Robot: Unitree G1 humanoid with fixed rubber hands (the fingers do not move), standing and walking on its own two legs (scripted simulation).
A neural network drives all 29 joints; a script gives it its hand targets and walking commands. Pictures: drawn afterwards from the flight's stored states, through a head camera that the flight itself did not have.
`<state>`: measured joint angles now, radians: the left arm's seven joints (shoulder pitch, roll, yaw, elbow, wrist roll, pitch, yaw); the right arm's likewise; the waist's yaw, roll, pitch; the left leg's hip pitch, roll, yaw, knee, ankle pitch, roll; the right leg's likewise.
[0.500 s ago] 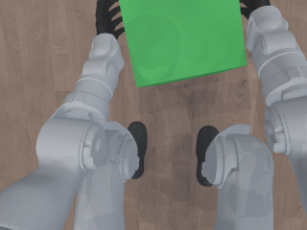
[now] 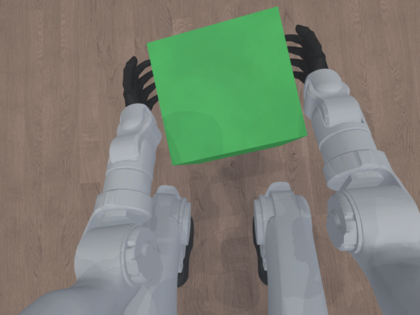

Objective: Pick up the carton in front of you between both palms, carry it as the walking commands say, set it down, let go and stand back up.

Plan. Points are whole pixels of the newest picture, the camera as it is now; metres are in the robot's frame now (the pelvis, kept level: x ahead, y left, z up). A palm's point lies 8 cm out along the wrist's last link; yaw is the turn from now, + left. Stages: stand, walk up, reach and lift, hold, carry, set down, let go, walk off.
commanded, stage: reach and lift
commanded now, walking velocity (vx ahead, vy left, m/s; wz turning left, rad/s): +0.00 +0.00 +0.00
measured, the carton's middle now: (228, 105) +0.49 -0.04 -0.16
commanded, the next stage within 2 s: none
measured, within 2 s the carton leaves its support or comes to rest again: neither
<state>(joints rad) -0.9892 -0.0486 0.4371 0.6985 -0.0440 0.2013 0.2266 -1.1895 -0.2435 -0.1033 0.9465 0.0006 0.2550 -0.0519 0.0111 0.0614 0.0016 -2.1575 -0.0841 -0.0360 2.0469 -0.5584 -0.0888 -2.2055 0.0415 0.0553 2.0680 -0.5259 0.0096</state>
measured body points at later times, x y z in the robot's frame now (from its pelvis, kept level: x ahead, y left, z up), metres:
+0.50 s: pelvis +0.02 +0.01 +0.12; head +0.24 -0.03 +0.52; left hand +0.47 +0.13 +0.07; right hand +0.48 -0.18 +0.06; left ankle +0.12 +0.13 -0.37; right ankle +0.12 -0.12 -0.37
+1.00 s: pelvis +0.07 +0.01 +0.27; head +0.18 -0.01 +0.70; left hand +0.44 +0.13 +0.23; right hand +0.44 -0.17 +0.23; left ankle +0.12 +0.13 -0.37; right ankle +0.12 -0.12 -0.37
